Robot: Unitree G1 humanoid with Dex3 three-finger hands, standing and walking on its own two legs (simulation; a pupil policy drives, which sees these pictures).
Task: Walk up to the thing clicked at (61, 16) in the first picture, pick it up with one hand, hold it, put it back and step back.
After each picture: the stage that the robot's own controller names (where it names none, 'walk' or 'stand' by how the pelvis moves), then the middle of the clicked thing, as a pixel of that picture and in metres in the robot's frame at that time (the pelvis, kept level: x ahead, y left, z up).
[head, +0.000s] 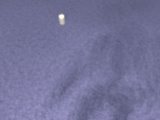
stand; (61, 19) +1.87 +0.24 -0.72
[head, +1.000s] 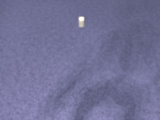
walk; (81, 22) +1.73 +0.08 -0.70
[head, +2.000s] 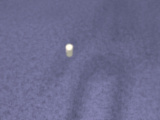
walk; (69, 50) +1.15 +0.14 -0.69
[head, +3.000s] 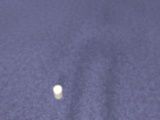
walk; (58, 92) +0.69 +0.18 -0.70
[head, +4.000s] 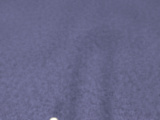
walk; out of the picture +0.45 +0.18 -0.71
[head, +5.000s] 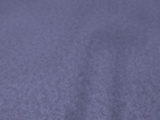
stand; out of the picture +0.37 +0.16 -0.72
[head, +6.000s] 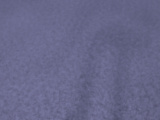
stand; out of the picture +0.35 +0.15 -0.72
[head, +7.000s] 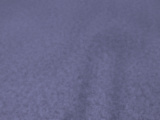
stand; out of the picture +0.38 +0.16 -0.72
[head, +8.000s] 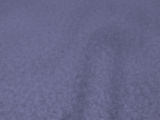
stand; out of the picture +0.36 +0.17 -0.73
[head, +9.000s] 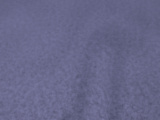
stand; out of the picture +0.35 +0.17 -0.73
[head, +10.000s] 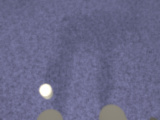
go down; (46, 91) +0.40 +0.17 -0.51
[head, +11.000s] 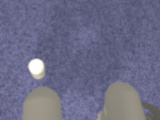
go down; (37, 69) +0.45 +0.18 -0.33
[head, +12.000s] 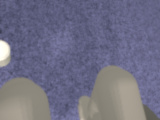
close in; (0, 54) +0.44 +0.21 -0.25
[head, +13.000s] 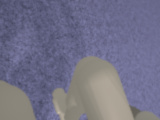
close; out of the picture +0.44 +0.24 -0.23
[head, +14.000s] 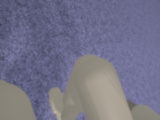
close; out of the picture +0.44 +0.24 -0.22
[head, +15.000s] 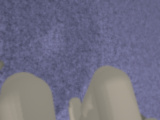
lift; out of the picture +0.38 +0.25 -0.18
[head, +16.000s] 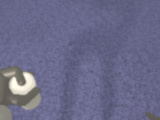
lift; (26, 91) +0.32 +0.18 +0.00
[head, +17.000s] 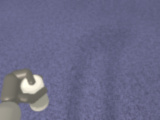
hold; (36, 93) +0.33 +0.16 +0.00
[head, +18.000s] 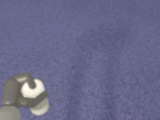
hold; (36, 97) +0.32 +0.17 -0.01
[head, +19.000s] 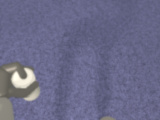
crouch; (27, 85) +0.36 +0.18 -0.07
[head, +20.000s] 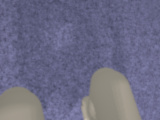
lower; out of the picture +0.49 +0.26 -0.11
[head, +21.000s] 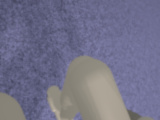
lower; out of the picture +0.44 +0.26 -0.23
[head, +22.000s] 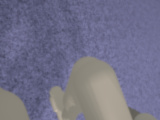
lower; out of the picture +0.44 +0.26 -0.23
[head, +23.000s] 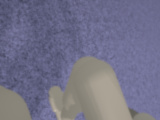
lower; out of the picture +0.44 +0.26 -0.24
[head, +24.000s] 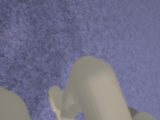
lower; out of the picture +0.44 +0.26 -0.24
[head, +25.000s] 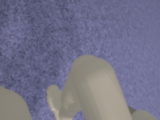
open; out of the picture +0.43 +0.23 -0.24
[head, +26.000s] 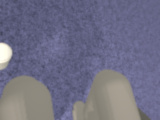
stand; (0, 57) +0.43 +0.22 -0.25
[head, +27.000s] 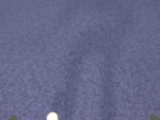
stand; out of the picture +0.38 +0.17 -0.61
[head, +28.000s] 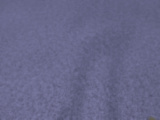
stand; out of the picture +0.38 +0.17 -0.67
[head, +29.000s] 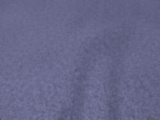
stand; out of the picture +0.38 +0.17 -0.66
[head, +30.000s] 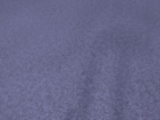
stand; out of the picture +0.39 +0.16 -0.72
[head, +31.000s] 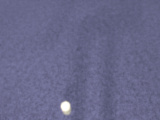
walk; (66, 108) +0.45 +0.14 -0.70
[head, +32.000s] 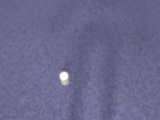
walk; (64, 78) +0.70 +0.16 -0.70
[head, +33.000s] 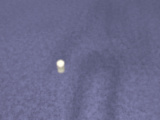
stand; (60, 66) +1.00 +0.18 -0.70
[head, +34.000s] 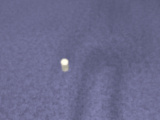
stand; (64, 65) +1.01 +0.16 -0.72
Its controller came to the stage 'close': yes
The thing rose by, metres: 0.71
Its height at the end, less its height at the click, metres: +0.00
